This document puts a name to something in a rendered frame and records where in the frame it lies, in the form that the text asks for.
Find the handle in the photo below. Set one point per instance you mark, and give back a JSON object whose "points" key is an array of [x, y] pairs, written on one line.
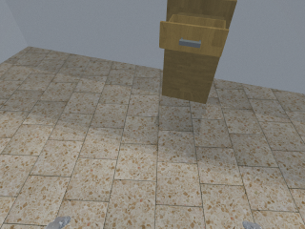
{"points": [[189, 43]]}

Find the cabinet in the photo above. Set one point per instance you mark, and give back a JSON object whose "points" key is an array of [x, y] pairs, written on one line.
{"points": [[187, 75]]}

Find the drawer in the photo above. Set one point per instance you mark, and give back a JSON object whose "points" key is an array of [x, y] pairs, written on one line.
{"points": [[212, 33]]}

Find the left robot hand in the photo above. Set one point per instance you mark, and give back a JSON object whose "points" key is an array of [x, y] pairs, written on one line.
{"points": [[59, 222]]}

